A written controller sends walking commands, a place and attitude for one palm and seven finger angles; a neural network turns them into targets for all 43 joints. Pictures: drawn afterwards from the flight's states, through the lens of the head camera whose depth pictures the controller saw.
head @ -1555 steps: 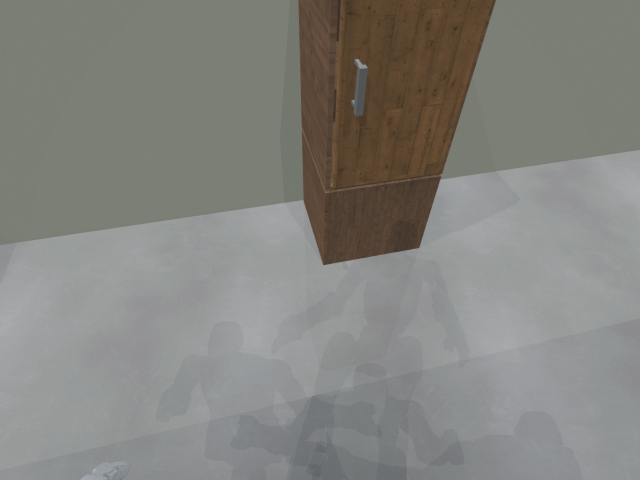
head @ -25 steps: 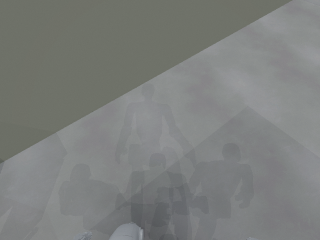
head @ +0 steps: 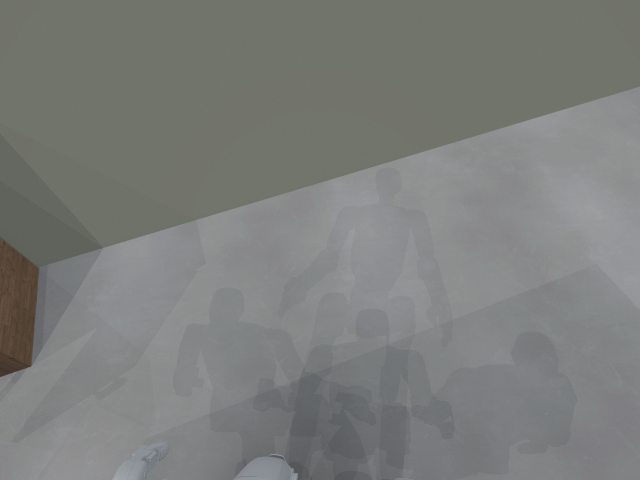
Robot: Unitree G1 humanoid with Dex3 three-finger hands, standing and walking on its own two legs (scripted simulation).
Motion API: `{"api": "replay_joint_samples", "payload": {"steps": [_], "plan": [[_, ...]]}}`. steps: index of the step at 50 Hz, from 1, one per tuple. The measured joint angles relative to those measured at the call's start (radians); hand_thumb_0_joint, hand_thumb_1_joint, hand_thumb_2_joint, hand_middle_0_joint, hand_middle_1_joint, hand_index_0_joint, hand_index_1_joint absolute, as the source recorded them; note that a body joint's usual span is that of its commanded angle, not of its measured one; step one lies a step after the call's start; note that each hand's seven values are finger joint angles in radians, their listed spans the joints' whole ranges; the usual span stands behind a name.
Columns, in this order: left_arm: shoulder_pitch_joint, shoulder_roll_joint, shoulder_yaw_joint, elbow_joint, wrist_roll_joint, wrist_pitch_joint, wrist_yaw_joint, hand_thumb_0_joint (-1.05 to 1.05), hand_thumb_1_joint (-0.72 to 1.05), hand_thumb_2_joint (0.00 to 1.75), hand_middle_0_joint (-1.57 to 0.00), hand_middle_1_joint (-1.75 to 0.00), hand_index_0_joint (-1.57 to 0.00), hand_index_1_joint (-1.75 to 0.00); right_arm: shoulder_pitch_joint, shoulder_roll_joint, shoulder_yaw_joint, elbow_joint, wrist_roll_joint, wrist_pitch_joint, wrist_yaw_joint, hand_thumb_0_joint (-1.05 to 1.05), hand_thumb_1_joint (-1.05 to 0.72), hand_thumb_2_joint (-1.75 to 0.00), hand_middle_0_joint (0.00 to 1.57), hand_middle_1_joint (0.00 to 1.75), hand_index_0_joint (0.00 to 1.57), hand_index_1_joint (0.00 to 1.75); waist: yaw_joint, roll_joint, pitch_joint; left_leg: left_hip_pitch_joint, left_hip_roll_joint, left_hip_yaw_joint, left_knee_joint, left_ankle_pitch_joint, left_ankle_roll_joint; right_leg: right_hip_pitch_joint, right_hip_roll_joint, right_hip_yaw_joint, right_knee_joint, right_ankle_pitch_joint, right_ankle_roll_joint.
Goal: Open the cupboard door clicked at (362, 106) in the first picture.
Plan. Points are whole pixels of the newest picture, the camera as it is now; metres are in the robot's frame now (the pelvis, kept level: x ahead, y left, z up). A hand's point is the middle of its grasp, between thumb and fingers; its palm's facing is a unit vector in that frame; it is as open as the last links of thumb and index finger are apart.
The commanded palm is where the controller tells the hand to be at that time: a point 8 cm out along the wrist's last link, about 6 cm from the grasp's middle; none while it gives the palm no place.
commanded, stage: turn to face it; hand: left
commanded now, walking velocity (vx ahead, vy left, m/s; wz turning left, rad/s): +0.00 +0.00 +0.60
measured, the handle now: out of the picture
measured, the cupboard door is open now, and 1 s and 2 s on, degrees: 48 48 48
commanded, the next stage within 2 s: take the last steps up to it in 1.80 s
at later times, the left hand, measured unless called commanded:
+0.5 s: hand out of the picture +0.00 +0.23 -0.16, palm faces +0.35 -0.90 -0.26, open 7.3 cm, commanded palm none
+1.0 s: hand out of the picture -0.06 +0.16 -0.17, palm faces +0.62 -0.76 -0.19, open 7.3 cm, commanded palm none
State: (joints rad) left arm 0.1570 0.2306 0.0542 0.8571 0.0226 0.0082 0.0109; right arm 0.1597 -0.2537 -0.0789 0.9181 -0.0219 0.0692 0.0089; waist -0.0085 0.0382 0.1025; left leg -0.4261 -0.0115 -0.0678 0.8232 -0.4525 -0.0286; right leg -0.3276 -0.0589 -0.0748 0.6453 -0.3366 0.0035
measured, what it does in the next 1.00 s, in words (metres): steps on the spot, turning left: left foot, then right foot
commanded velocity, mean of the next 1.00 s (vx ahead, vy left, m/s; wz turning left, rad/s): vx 0.00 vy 0.00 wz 0.60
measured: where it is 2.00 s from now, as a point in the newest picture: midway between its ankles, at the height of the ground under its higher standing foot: outside the picture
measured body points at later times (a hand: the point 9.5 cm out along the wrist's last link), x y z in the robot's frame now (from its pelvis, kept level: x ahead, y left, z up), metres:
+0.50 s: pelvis +0.00 +0.00 +0.01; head +0.05 +0.03 +0.45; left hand -0.01 +0.27 -0.14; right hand +0.19 -0.21 -0.12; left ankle -0.02 +0.11 -0.72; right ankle +0.03 -0.14 -0.66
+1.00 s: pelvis +0.01 -0.03 +0.00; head +0.04 +0.02 +0.45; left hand -0.09 +0.20 -0.15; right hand +0.26 -0.17 -0.13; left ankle -0.06 +0.06 -0.73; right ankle +0.07 -0.14 -0.72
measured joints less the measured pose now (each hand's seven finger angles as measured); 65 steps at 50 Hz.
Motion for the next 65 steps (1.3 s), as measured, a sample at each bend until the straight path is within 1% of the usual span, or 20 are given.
{"api": "replay_joint_samples", "payload": {"steps": [3,5,12,15,17,19,22,25,29,32,34,37,40,43,47,50,53,57,60,65], "plan": [[0.014,-0.025,-0.011,0.001,0.0,0.002,0.009,0.0,0.91,0.9,-0.2,-0.29,-0.2,-0.3,-0.016,-0.012,-0.008,0.011,0.0,0.013,0.006,0.01,-0.9,-0.9,0.2,0.3,0.2,0.3,-0.005,-0.004,0.011,-0.077,-0.001,0.043,0.276,-0.015,-0.011,0.039,-0.022,-0.038,-0.035,0.005,-0.018],[0.025,-0.035,-0.017,0.007,0.001,0.004,0.011,0.0,0.91,0.9,-0.2,-0.29,-0.2,-0.3,-0.023,-0.01,-0.007,0.012,0.001,0.015,0.012,0.01,-0.9,-0.9,0.2,0.3,0.2,0.3,-0.01,-0.019,0.012,-0.083,0.012,0.076,0.308,0.004,-0.024,0.067,-0.037,-0.064,-0.074,0.02,-0.018],[0.048,-0.042,-0.022,0.025,0.006,-0.002,0.003,0.0,0.9,0.9,-0.21,-0.3,-0.21,-0.3,-0.055,0.013,0.011,0.003,0.007,0.006,0.022,0.01,-0.9,-0.9,0.19,0.3,0.2,0.3,0.011,-0.078,0.022,0.041,0.031,0.154,-0.021,0.008,-0.025,0.1,-0.085,-0.158,-0.089,0.012,-0.008],[0.069,-0.028,-0.012,0.033,-0.001,0.002,-0.004,0.0,0.9,0.9,-0.21,-0.3,-0.21,-0.3,-0.062,0.014,0.02,-0.018,0.005,-0.012,0.024,0.01,-0.9,-0.9,0.19,0.3,0.2,0.3,0.018,-0.087,0.013,0.129,0.028,0.17,-0.229,0.148,0.002,0.073,-0.106,-0.197,-0.002,-0.038,0.009],[0.065,-0.006,-0.003,0.044,-0.005,0.023,-0.006,0.0,0.9,0.9,-0.21,-0.3,-0.21,-0.3,-0.069,0.022,0.019,-0.03,-0.001,-0.029,0.02,0.01,-0.9,-0.9,0.19,0.3,0.2,0.3,0.018,-0.105,0.014,0.106,0.013,0.157,-0.204,0.163,0.054,0.002,-0.106,-0.137,0.165,-0.152,0.042],[0.048,0.012,0.007,0.059,-0.003,0.047,-0.001,0.0,0.9,0.9,-0.21,-0.3,-0.21,-0.3,-0.064,0.031,0.025,-0.038,-0.004,-0.038,0.01,0.01,-0.9,-0.9,0.2,0.3,0.2,0.3,0.021,-0.109,0.015,0.095,0.007,0.138,-0.188,0.14,0.062,-0.075,-0.074,-0.053,0.335,-0.204,0.058],[0.024,0.024,0.017,0.066,-0.003,0.057,-0.003,0.0,0.91,0.9,-0.2,-0.3,-0.2,-0.3,-0.047,0.035,0.029,-0.037,-0.006,-0.04,-0.005,0.0,-0.9,-0.9,0.2,0.3,0.2,0.3,0.024,-0.095,0.009,0.108,0.001,0.105,-0.238,0.167,0.049,-0.148,-0.044,0.018,0.45,-0.143,0.071],[0.012,0.027,0.02,0.05,-0.005,0.051,-0.006,0.0,0.91,0.9,-0.2,-0.29,-0.2,-0.3,-0.031,0.035,0.032,-0.026,-0.008,-0.037,-0.008,0.0,-0.9,-0.9,0.2,0.3,0.2,0.3,0.025,-0.074,0.003,0.122,-0.001,0.076,-0.288,0.2,0.046,-0.159,-0.031,0.049,0.405,-0.106,0.075],[-0.002,0.024,0.016,0.028,-0.008,0.041,-0.007,0.0,0.91,0.9,-0.2,-0.29,-0.2,-0.3,-0.013,0.032,0.026,-0.014,-0.01,-0.026,-0.004,0.0,-0.9,-0.9,0.2,0.3,0.2,0.3,0.012,-0.039,-0.004,0.117,0.004,0.028,-0.296,0.213,0.027,-0.095,-0.007,0.055,0.206,-0.097,0.071],[-0.001,0.023,0.01,0.005,-0.009,0.02,-0.008,0.0,0.91,0.9,-0.2,-0.29,-0.2,-0.3,0.004,0.028,0.018,-0.01,-0.005,-0.015,-0.001,0.01,-0.9,-0.9,0.2,0.3,0.2,0.3,0.004,-0.027,-0.015,0.083,-0.007,-0.009,-0.246,0.194,0.004,0.009,0.009,0.044,-0.03,-0.005,0.059],[-0.004,0.008,0.004,0.001,-0.001,0.004,-0.001,0.0,0.91,0.9,-0.2,-0.29,-0.2,-0.3,0.002,0.015,0.006,-0.002,0.001,-0.005,0.001,0.01,-0.9,-0.9,0.2,0.3,0.2,0.3,0.002,-0.008,-0.006,0.027,-0.014,-0.015,-0.101,0.059,0.002,0.015,0.009,0.019,-0.034,0.017,0.017],[0.008,-0.019,-0.011,-0.001,0.0,-0.001,0.007,0.0,0.91,0.9,-0.2,-0.29,-0.2,-0.3,-0.008,0.0,-0.005,0.012,0.0,0.01,0.006,0.01,-0.9,-0.9,0.2,0.3,0.2,0.3,-0.003,-0.006,0.008,-0.062,-0.021,0.028,0.211,-0.024,-0.006,0.045,-0.015,-0.018,-0.043,0.016,-0.008],[0.027,-0.035,-0.02,0.007,0.001,0.004,0.01,0.0,0.91,0.9,-0.2,-0.3,-0.2,-0.3,-0.015,-0.001,-0.005,0.016,0.001,0.017,0.015,0.01,-0.9,-0.9,0.2,0.3,0.2,0.3,-0.012,-0.024,0.009,-0.081,0.004,0.076,0.297,0.006,-0.025,0.085,-0.038,-0.056,-0.092,0.033,-0.007],[0.037,-0.042,-0.025,0.015,0.003,0.005,0.007,0.0,0.91,0.9,-0.2,-0.3,-0.21,-0.3,-0.021,0.007,-0.001,0.016,0.004,0.018,0.021,0.01,-0.9,-0.9,0.19,0.3,0.2,0.3,-0.012,-0.051,0.01,-0.042,0.025,0.114,0.196,0.009,-0.034,0.108,-0.061,-0.098,-0.118,0.039,-0.002],[0.048,-0.037,-0.022,0.025,0.007,0.001,0.001,0.0,0.9,0.9,-0.21,-0.3,-0.21,-0.3,-0.04,0.016,0.009,0.011,0.007,0.01,0.024,0.01,-0.9,-0.9,0.19,0.3,0.2,0.3,0.008,-0.083,0.018,0.044,0.031,0.15,-0.018,0.005,-0.026,0.105,-0.092,-0.147,-0.089,0.018,0.011],[0.07,-0.023,-0.011,0.032,-0.002,0.009,-0.007,0.0,0.9,0.9,-0.21,-0.3,-0.21,-0.3,-0.043,0.011,0.016,-0.012,0.004,-0.012,0.026,0.01,-0.9,-0.9,0.19,0.3,0.2,0.3,0.012,-0.086,0.004,0.129,0.032,0.155,-0.231,0.16,0.007,0.066,-0.114,-0.183,0.009,-0.032,0.033],[0.053,0.012,0.004,0.054,-0.004,0.044,-0.004,0.0,0.9,0.9,-0.21,-0.3,-0.21,-0.3,-0.053,0.026,0.019,-0.025,-0.003,-0.034,0.015,0.01,-0.9,-0.9,0.2,0.3,0.2,0.3,0.018,-0.114,0.011,0.09,0.008,0.139,-0.176,0.143,0.059,-0.05,-0.095,-0.066,0.27,-0.2,0.061],[0.023,0.032,0.019,0.071,-0.003,0.058,-0.005,0.0,0.91,0.9,-0.2,-0.3,-0.2,-0.3,-0.034,0.037,0.028,-0.028,-0.007,-0.041,-0.007,0.0,-0.9,-0.9,0.2,0.3,0.2,0.3,0.02,-0.1,0.003,0.105,-0.003,0.101,-0.244,0.171,0.059,-0.156,-0.046,0.027,0.454,-0.128,0.072],[0.01,0.035,0.021,0.059,-0.005,0.05,-0.006,0.0,0.91,0.9,-0.2,-0.29,-0.2,-0.3,-0.019,0.039,0.032,-0.017,-0.007,-0.042,-0.01,0.0,-0.9,-0.9,0.2,0.3,0.2,0.3,0.022,-0.081,-0.004,0.124,-0.008,0.075,-0.302,0.207,0.059,-0.17,-0.031,0.053,0.425,-0.087,0.077],[-0.02,0.029,0.017,0.034,-0.009,0.044,-0.004,0.0,0.91,0.9,-0.2,-0.29,-0.2,-0.3,0.007,0.041,0.029,-0.003,-0.01,-0.034,-0.006,0.0,-0.9,-0.9,0.2,0.3,0.2,0.3,0.005,-0.046,-0.009,0.124,-0.014,0.018,-0.325,0.23,0.042,-0.108,-0.003,0.067,0.242,-0.095,0.074]]}}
